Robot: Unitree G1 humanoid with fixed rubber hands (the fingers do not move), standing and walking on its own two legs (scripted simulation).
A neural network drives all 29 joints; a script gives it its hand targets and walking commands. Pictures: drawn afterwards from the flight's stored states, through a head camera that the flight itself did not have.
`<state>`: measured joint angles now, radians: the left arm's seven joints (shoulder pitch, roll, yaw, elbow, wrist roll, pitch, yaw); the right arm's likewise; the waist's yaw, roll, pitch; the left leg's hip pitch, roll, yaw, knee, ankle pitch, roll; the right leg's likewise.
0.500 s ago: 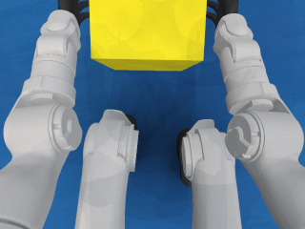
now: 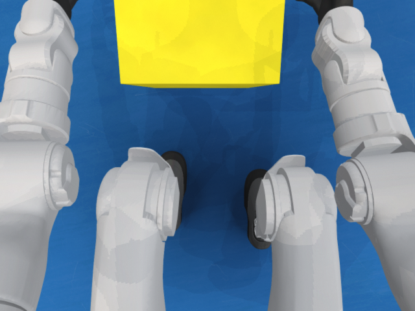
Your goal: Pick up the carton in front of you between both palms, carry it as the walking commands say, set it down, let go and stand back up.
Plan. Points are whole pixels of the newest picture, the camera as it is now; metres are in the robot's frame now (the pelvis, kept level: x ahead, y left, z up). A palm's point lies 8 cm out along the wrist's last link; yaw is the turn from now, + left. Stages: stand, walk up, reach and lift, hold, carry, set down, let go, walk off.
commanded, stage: set down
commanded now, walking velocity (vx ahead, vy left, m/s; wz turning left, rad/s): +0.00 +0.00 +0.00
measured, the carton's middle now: (200, 25) +0.52 +0.07 -0.24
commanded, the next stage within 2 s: let go in 0.94 s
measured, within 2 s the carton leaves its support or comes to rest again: neither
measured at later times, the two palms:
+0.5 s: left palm out of the picture +0.51 +0.27 +0.01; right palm out of the picture +0.55 -0.12 +0.01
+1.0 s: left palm out of the picture +0.51 +0.28 +0.16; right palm out of the picture +0.54 -0.12 +0.16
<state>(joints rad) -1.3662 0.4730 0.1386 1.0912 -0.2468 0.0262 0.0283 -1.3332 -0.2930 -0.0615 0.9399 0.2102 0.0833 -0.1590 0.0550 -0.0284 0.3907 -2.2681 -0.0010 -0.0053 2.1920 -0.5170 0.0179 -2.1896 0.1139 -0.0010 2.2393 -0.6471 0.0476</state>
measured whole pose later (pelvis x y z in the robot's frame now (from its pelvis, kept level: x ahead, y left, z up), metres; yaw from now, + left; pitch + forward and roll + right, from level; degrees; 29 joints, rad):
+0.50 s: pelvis +0.01 +0.00 +0.12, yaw +0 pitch +45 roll -3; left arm -1.17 0.38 0.27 0.91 -0.07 0.13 -0.01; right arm -1.16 -0.20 -0.22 0.83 0.06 0.16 -0.15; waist 0.05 -0.03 0.02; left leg -2.08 -0.03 -0.03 1.77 -0.46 0.01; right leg -2.01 0.09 0.01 1.80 -0.57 0.03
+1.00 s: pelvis +0.04 +0.01 +0.26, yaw +2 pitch +45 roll -2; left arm -1.02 0.32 0.34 0.88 0.02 0.11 -0.07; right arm -1.00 -0.16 -0.27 0.79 -0.02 0.14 -0.09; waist 0.03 -0.02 -0.08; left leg -1.66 -0.04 -0.04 1.20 -0.32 0.01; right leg -1.59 0.07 0.04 1.22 -0.41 0.03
